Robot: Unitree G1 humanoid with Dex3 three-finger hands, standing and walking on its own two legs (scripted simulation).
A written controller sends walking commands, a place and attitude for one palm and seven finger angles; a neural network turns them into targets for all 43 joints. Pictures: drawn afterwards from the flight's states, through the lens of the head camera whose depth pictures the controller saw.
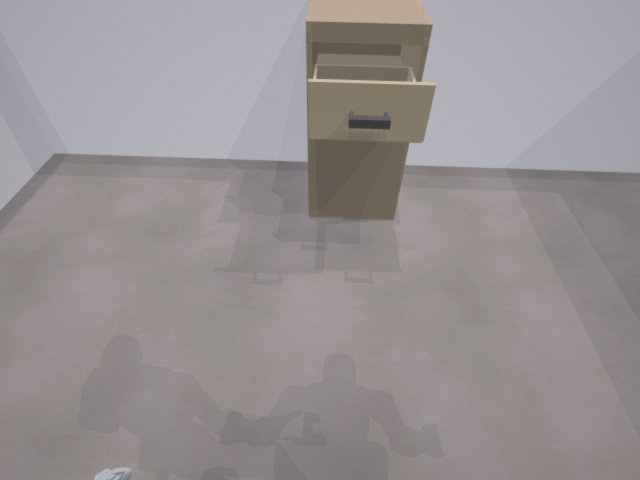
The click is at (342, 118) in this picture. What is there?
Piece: drawer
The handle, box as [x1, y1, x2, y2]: [349, 111, 390, 128]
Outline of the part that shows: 350,111 349,127 389,128 390,117 387,115 386,112 384,112 383,116 353,115 352,111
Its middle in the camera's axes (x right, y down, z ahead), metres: +0.14 -0.35 +1.12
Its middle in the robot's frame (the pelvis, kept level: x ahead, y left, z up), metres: +1.08 -0.08 -0.07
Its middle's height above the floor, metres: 0.70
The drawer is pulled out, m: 0.30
